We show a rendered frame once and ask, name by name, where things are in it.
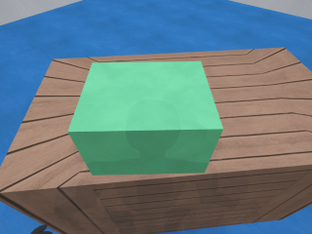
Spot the carton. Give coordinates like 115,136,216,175
67,61,223,176

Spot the pedestal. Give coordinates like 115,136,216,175
0,47,312,234

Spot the left robot hand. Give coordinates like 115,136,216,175
30,224,53,234

